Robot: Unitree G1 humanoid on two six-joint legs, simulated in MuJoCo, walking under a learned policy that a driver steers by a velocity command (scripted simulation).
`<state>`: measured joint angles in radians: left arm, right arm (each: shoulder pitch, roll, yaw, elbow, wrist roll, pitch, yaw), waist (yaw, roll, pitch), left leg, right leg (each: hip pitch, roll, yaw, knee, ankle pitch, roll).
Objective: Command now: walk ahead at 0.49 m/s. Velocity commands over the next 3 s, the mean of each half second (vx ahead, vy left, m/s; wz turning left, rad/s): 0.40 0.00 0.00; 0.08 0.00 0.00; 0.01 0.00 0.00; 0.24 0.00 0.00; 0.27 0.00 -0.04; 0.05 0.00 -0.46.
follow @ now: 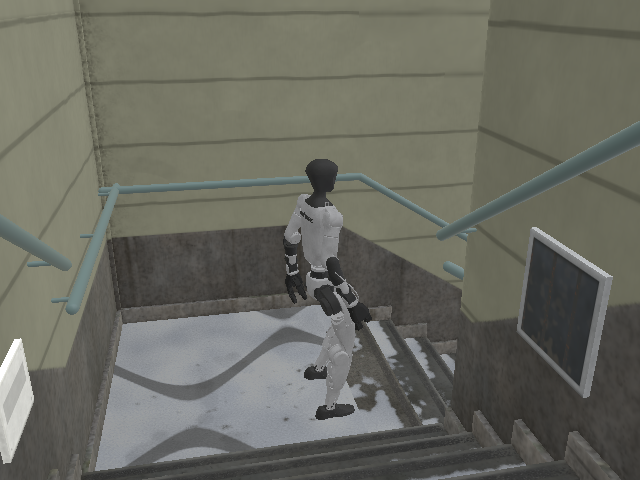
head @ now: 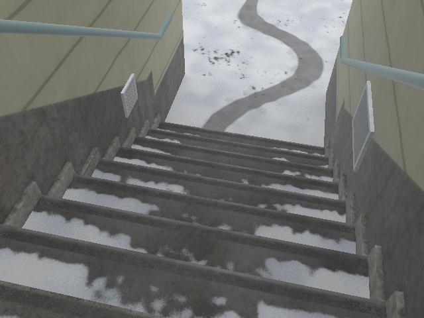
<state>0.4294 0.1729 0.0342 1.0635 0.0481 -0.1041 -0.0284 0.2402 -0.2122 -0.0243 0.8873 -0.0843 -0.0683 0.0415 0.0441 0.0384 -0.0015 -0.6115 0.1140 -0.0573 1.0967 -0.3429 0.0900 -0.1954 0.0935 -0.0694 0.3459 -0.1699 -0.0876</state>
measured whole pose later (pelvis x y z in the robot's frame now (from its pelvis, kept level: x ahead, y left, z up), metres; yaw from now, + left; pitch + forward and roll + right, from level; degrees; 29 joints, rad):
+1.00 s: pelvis +0.27 +0.06 +0.00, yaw -1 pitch +0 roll +1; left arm 0.25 0.17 0.05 1.05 0.00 -0.05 -0.09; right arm 0.22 -0.19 -0.05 1.01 0.00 -0.03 0.10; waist 0.00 -0.01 0.03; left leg -0.16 -0.03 0.06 0.39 -0.23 0.04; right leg -0.20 -0.04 -0.04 0.45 -0.24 0.00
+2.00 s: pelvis +0.37 +0.03 -0.01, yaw -1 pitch -1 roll -1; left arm 0.50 0.11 0.06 1.14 0.09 -0.15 -0.01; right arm 0.31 -0.15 -0.09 1.03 -0.06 -0.09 0.02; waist 0.04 0.02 0.00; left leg -0.48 -0.02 -0.07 1.20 -0.40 0.15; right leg -0.06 0.05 -0.09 0.46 -0.39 -0.07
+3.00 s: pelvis +0.59 +0.00 -0.19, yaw -19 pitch +5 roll +1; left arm 0.40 0.22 0.05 0.85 0.07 -0.08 -0.05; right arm 0.19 -0.24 -0.06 0.73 -0.05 -0.08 -0.07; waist 0.01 0.01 -0.09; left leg -0.86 0.00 -0.02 1.50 -0.31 -0.05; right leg -0.42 0.06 0.00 0.61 -0.28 -0.09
